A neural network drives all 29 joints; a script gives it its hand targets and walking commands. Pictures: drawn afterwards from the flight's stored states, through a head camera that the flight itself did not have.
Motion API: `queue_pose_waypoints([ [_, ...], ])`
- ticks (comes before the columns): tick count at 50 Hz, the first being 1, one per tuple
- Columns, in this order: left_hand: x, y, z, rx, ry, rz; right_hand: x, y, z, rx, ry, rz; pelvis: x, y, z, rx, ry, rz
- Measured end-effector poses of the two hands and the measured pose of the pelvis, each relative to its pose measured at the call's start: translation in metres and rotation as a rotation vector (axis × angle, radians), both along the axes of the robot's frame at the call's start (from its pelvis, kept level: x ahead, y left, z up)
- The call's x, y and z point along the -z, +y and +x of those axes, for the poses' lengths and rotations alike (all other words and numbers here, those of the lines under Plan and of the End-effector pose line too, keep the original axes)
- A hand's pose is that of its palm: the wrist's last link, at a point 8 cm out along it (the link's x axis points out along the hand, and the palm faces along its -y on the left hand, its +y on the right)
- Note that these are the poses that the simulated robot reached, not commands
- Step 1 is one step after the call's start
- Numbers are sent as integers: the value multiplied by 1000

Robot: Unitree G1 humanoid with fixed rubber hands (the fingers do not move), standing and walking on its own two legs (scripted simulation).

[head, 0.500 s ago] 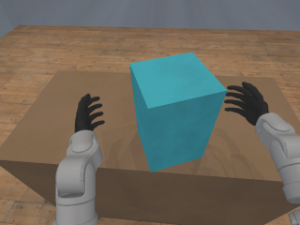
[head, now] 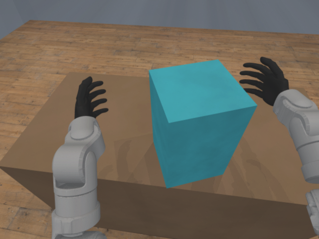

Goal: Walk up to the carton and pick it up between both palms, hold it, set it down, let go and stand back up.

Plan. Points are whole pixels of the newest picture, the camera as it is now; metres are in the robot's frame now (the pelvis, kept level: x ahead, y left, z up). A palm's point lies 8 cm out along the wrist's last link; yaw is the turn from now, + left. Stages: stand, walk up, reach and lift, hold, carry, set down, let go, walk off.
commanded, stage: reach and lift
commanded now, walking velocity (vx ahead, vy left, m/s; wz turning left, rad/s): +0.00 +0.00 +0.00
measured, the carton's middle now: (190, 128) +0.39 -0.06 +0.06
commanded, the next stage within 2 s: none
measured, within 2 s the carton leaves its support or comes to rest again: neither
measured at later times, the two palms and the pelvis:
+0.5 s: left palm (84, 89) +0.35 +0.17 +0.24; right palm (265, 55) +0.44 -0.22 +0.25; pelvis -0.01 -0.01 +0.00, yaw +1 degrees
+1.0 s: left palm (95, 112) +0.35 +0.16 +0.17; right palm (250, 84) +0.44 -0.21 +0.17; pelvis -0.01 +0.00 +0.00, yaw +1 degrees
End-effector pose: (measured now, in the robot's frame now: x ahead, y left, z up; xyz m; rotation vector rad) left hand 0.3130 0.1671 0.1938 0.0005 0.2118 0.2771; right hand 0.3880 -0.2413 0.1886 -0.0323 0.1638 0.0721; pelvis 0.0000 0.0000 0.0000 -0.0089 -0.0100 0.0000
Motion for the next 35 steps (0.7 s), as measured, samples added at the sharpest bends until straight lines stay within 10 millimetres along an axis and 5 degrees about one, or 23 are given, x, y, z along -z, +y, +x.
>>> queue_pose_waypoints([
  [26,-46,-2,34,7,-28,27,-61,26,55,-56,-41,33,2,-7,-6,-14,52,6],
  [35,-33,4,40,-2,-1,7,-51,25,62,-32,-2,23,1,-5,-3,-26,43,4],
])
